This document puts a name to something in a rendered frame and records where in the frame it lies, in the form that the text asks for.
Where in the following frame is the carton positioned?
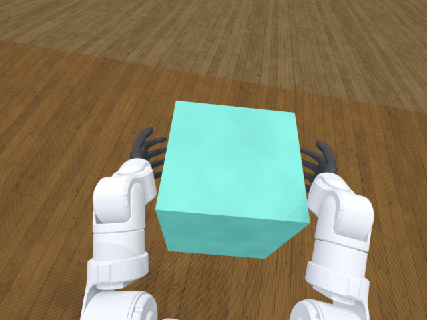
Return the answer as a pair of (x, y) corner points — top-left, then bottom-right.
(155, 101), (310, 259)

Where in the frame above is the robot left upper arm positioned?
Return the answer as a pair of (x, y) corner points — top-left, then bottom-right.
(82, 291), (157, 320)

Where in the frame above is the left robot forearm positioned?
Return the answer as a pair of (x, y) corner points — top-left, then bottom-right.
(80, 158), (157, 320)

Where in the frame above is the robot right upper arm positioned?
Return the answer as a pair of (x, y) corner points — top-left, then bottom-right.
(290, 299), (362, 320)

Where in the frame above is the left robot hand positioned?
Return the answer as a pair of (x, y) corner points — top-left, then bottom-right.
(130, 127), (167, 179)

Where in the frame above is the right robot forearm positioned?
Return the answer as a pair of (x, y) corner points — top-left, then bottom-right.
(305, 173), (374, 320)

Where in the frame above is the right robot hand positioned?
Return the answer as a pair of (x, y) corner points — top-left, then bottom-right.
(300, 140), (338, 193)

